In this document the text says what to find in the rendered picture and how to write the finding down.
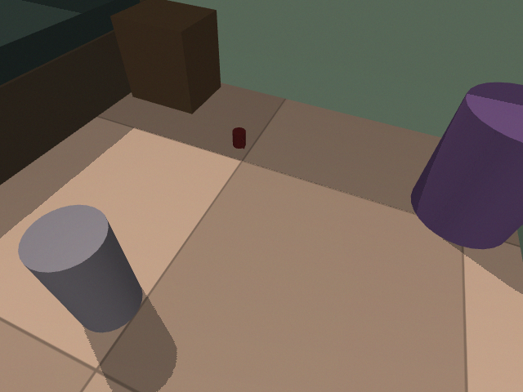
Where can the bed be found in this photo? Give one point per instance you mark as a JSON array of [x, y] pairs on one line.
[[60, 67]]

